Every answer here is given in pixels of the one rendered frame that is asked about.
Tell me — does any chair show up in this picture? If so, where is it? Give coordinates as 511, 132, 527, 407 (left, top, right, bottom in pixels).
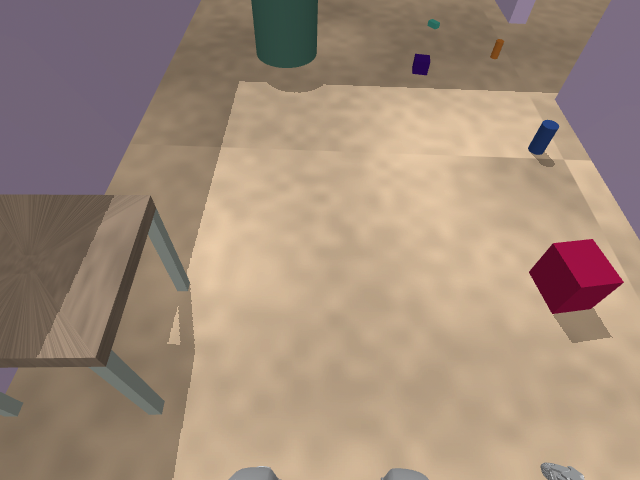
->
0, 194, 190, 417

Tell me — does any right robot hand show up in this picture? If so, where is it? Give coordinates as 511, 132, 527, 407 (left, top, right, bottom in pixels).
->
541, 463, 585, 480

